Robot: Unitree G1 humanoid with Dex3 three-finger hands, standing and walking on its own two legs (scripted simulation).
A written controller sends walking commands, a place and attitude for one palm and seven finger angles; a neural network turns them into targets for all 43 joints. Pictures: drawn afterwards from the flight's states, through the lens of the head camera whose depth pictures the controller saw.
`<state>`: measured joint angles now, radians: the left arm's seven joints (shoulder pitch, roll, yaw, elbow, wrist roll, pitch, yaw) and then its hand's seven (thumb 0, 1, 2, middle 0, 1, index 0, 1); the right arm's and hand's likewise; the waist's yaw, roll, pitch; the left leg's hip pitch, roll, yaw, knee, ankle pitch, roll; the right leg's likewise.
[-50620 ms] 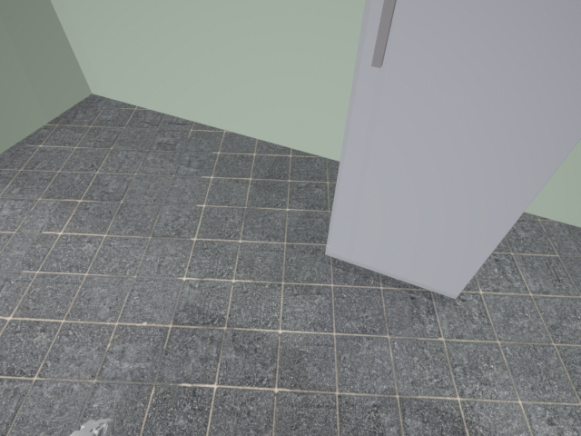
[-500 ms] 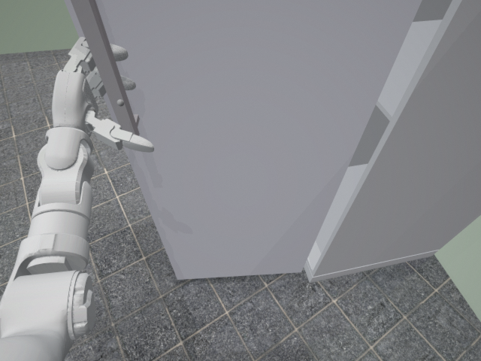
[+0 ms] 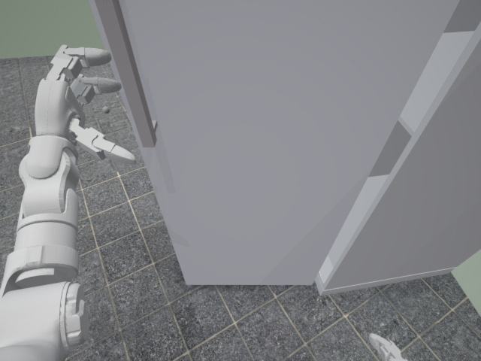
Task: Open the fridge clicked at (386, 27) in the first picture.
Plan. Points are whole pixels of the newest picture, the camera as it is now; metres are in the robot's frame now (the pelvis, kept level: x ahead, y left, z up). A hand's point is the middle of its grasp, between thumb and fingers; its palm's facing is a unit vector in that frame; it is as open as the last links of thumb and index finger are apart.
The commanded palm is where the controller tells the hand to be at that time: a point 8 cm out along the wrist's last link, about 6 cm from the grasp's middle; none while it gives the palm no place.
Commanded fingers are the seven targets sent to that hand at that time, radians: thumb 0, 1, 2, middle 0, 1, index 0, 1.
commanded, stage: slip the hand off the handle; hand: left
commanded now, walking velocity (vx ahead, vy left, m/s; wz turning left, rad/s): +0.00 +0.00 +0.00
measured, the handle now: (135, 77) +0.47 +0.18 +0.24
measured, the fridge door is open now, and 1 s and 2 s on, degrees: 80 80 80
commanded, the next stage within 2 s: draw the hand back to the body in 0.96 s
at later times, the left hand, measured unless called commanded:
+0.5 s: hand (85, 122) +0.39 +0.24 +0.21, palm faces +0.06 -0.99 -0.15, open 14.7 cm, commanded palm +0.36 +0.29 +0.21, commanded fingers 0.00 -0.55 0.20 -0.25 -1.15 -0.25 -1.15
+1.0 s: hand (49, 172) +0.29 +0.24 +0.22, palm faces +0.12 -0.98 -0.15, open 14.7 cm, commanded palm +0.27 +0.29 +0.21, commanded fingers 0.00 -0.55 0.20 -0.25 -1.15 -0.25 -1.15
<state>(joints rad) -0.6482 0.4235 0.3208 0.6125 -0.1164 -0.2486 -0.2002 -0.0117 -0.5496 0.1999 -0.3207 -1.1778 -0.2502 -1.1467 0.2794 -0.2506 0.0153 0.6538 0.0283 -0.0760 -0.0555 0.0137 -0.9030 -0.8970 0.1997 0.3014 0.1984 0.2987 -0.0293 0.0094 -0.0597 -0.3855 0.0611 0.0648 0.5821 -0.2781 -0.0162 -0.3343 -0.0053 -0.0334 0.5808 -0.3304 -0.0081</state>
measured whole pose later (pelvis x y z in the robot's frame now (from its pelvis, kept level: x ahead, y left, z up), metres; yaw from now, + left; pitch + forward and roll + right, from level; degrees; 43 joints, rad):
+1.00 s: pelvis -0.01 +0.00 +0.00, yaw +2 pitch +0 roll +0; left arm -0.25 0.39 0.34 0.16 -0.25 -0.13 -0.29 -0.01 -0.55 0.20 -0.26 -1.15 -0.25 -1.15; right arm 0.20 -0.25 0.05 0.61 0.04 -0.13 -0.09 0.02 -0.90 -0.90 0.20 0.30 0.20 0.30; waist 0.04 0.03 -0.06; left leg -0.32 0.05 0.04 0.59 -0.27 -0.01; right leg -0.25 -0.01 -0.06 0.58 -0.33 0.00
